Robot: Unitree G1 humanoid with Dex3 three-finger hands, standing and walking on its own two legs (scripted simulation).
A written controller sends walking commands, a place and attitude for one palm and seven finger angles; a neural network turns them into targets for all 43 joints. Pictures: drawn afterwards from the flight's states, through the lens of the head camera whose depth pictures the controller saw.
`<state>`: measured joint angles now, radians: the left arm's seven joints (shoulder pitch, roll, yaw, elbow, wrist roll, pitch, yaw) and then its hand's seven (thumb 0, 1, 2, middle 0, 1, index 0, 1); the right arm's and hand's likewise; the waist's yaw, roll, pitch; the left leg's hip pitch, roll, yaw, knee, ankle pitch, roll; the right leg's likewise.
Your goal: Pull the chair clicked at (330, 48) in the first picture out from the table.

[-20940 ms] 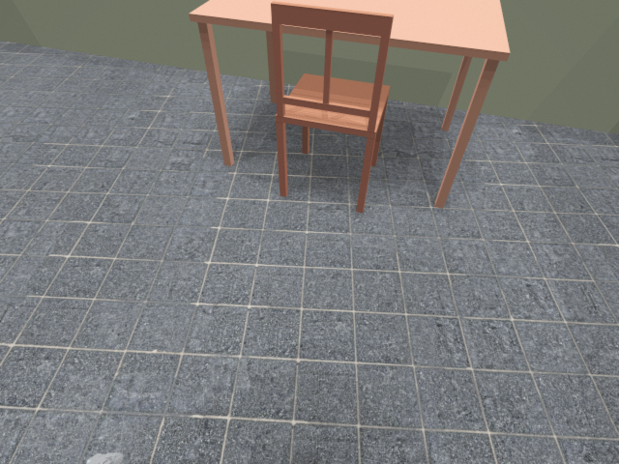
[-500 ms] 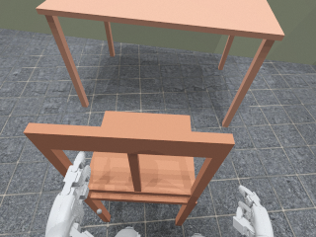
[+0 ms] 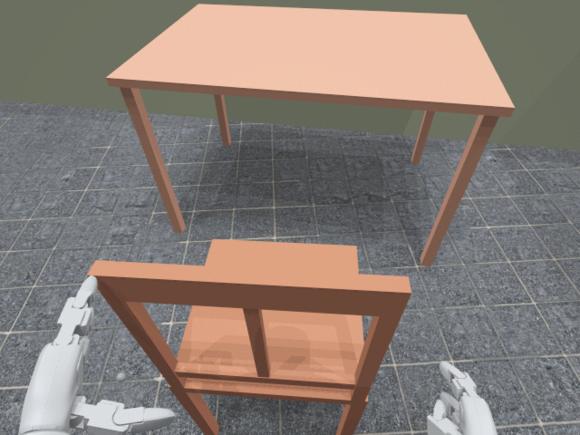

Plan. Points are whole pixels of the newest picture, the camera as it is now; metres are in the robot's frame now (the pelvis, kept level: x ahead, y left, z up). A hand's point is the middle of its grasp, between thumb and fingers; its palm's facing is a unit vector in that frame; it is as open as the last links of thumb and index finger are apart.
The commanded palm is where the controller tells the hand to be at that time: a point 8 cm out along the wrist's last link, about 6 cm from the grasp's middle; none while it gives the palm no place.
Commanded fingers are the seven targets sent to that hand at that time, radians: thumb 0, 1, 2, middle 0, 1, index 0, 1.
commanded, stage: draw the hand back to the body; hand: left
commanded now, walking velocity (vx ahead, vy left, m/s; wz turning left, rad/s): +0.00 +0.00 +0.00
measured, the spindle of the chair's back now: (258, 343) +0.29 +0.09 -0.08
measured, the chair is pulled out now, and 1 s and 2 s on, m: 0.60 0.60 0.60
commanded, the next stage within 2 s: step back with the hand held close in 0.86 s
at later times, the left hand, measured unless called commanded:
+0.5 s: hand (58, 279) +0.22 +0.26 +0.19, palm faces +0.47 -0.76 -0.45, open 9.1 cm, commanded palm +0.17 +0.29 +0.21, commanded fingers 0.00 0.90 0.90 -0.20 -0.30 -0.20 -0.30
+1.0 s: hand (62, 278) +0.22 +0.25 +0.19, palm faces +0.46 -0.78 -0.43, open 7.4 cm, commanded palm +0.17 +0.29 +0.21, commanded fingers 0.00 0.90 0.90 -0.20 -0.30 -0.20 -0.30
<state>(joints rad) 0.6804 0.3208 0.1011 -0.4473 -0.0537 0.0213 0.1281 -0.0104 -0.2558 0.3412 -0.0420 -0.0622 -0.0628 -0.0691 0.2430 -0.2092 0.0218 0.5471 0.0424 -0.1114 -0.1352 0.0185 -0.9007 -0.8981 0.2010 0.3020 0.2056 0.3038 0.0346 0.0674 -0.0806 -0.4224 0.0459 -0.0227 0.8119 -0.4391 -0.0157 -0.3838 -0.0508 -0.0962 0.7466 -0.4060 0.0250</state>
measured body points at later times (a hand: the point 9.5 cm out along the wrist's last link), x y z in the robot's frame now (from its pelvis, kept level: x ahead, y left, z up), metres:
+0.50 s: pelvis +0.03 -0.01 +0.03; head +0.02 -0.04 +0.48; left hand +0.19 +0.29 +0.21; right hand +0.22 -0.23 -0.06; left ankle -0.01 +0.12 -0.71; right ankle -0.01 -0.14 -0.71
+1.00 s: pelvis +0.02 -0.01 +0.03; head +0.01 -0.04 +0.48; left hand +0.19 +0.29 +0.21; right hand +0.21 -0.24 -0.06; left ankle -0.01 +0.12 -0.71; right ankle -0.01 -0.14 -0.71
